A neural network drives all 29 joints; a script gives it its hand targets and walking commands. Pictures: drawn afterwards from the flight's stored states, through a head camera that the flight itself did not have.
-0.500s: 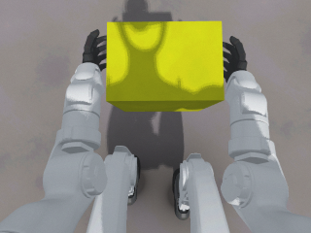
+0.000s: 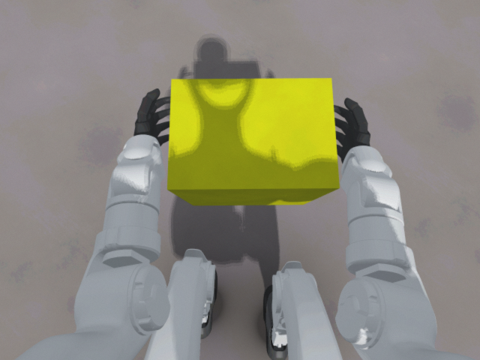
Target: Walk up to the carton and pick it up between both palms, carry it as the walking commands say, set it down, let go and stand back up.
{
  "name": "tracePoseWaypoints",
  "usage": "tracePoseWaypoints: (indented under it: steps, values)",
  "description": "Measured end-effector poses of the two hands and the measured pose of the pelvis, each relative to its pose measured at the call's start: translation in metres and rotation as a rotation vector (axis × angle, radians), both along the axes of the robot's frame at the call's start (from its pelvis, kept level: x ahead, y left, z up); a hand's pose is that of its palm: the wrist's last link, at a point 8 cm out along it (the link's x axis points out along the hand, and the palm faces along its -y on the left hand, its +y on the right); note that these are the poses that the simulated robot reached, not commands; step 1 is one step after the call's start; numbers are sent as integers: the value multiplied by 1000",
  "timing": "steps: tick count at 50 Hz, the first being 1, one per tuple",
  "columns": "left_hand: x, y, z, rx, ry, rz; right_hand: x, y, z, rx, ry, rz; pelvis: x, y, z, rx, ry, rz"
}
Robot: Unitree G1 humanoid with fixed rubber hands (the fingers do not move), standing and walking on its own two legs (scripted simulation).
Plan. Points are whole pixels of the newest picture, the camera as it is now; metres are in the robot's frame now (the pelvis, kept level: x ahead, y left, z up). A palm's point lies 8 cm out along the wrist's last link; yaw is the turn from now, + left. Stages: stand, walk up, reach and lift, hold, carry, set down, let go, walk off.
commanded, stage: reach and lift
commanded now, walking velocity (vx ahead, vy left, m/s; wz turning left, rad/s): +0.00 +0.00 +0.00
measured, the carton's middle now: (249, 153) +0.47 +0.01 -0.13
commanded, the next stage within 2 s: none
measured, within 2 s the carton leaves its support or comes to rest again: neither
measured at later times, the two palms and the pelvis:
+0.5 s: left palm (128, 131) +0.44 +0.18 +0.02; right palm (375, 143) +0.44 -0.15 +0.02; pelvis +0.02 +0.00 +0.07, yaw +1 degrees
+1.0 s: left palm (102, 121) +0.41 +0.18 +0.10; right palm (416, 137) +0.42 -0.15 +0.10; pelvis +0.04 +0.00 +0.13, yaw +1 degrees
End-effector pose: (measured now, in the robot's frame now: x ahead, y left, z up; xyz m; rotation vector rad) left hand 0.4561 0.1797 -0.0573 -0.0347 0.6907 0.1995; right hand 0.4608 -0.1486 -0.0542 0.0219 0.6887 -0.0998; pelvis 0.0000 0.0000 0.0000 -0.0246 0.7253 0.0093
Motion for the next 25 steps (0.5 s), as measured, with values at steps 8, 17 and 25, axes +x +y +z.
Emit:
tracePoseWaypoints:
  steps: [8, 17, 25]
  values:
    - [-7, 1, 24, 3, 3, -1, -6, 1, 24, 0, 3, 1, 7, -1, 21, 1, -27, 5]
    - [-14, 2, 51, 6, 4, -4, -13, 2, 52, 0, 3, -1, 15, 0, 45, 2, -62, 12]
    - [-21, 2, 76, 7, 3, -8, -21, 2, 77, -1, 3, -3, 21, 1, 67, 4, -100, 15]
